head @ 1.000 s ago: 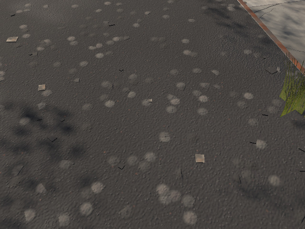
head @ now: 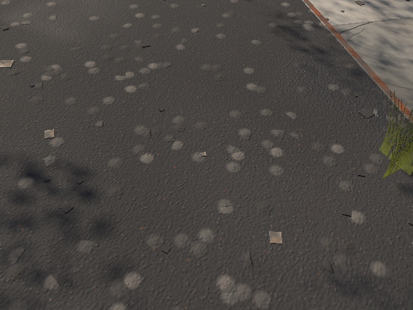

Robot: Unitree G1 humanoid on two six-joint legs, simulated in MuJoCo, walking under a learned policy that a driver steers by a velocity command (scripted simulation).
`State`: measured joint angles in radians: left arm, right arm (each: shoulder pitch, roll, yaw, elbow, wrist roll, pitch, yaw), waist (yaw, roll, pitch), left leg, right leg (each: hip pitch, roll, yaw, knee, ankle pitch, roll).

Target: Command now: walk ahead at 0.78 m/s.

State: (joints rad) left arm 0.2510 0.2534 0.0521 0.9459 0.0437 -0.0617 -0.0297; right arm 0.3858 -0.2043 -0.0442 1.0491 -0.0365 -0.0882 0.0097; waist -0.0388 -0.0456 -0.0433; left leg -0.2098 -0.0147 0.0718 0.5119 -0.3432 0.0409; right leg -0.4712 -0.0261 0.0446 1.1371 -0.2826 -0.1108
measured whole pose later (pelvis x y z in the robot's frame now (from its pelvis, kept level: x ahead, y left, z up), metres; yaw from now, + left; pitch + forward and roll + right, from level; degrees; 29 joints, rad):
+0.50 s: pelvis +0.37 -0.04 +0.00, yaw +1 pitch +0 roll -2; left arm 0.29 0.26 0.07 0.97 0.04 -0.08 -0.02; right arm 0.30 -0.23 -0.05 0.95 -0.02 -0.10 0.02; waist -0.01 0.02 0.03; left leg -0.44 0.07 -0.05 1.30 -0.23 0.12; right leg -0.27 0.08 -0.14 0.50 -0.24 -0.11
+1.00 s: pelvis +0.83 +0.02 -0.01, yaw +23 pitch +0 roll +1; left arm 0.09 0.21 -0.01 0.72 0.07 -0.10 0.00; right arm 0.43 -0.30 -0.07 0.96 -0.01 -0.04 0.01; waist -0.04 0.01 0.03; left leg -0.19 -0.24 -0.01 0.45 -0.25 0.21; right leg -0.59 -0.11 0.11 1.28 -0.33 0.03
